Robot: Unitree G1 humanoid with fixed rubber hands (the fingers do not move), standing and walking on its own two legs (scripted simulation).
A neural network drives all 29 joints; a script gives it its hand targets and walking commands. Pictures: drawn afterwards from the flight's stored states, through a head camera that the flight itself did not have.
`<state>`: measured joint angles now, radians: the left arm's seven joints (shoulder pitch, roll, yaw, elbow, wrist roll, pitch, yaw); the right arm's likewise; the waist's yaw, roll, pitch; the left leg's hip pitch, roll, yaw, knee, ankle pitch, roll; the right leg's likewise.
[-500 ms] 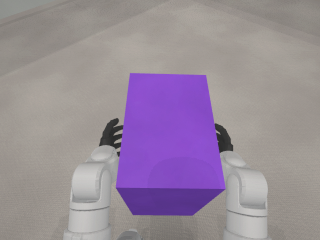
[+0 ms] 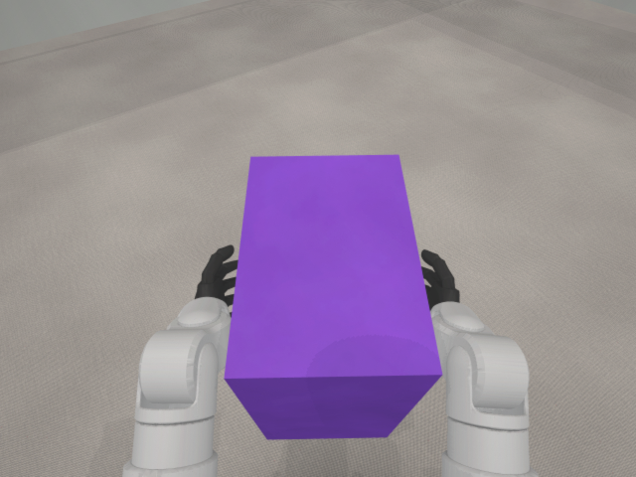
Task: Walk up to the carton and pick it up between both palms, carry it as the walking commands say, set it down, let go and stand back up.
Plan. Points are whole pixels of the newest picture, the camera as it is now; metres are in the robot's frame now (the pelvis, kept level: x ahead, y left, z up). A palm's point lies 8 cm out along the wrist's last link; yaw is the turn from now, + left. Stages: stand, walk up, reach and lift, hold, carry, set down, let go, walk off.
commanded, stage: carry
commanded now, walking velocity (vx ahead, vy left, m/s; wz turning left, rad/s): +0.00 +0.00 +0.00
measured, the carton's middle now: (326, 312) +0.31 +0.00 +0.05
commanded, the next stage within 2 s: none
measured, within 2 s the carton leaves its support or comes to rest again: neither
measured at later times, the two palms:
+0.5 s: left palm (204, 348) +0.24 +0.12 +0.10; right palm (454, 354) +0.24 -0.13 +0.09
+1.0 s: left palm (205, 348) +0.24 +0.12 +0.10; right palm (453, 353) +0.24 -0.13 +0.09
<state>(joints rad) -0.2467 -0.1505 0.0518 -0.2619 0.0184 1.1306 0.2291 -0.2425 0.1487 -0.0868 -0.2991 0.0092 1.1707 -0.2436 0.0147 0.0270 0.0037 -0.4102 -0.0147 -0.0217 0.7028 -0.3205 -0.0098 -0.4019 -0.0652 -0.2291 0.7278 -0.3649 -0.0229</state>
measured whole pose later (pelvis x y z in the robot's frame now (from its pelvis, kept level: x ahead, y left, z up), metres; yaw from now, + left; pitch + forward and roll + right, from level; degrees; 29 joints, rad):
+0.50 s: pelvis -0.04 +0.00 +0.00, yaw +0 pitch -2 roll +1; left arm -0.25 -0.15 0.05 -0.26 0.02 1.17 0.23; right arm -0.24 0.15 -0.09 -0.30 0.00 1.21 -0.24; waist 0.01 0.03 0.00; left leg -0.41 -0.02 -0.02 0.70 -0.26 -0.01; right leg -0.40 -0.07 -0.23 0.72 -0.30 -0.09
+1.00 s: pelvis -0.04 +0.00 +0.00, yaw +0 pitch -2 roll +1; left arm -0.25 -0.15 0.05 -0.24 0.02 1.17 0.23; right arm -0.24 0.15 -0.09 -0.29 -0.01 1.21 -0.24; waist 0.01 0.03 0.00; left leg -0.41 -0.02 -0.02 0.70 -0.27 -0.01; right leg -0.40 -0.07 -0.23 0.72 -0.30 -0.09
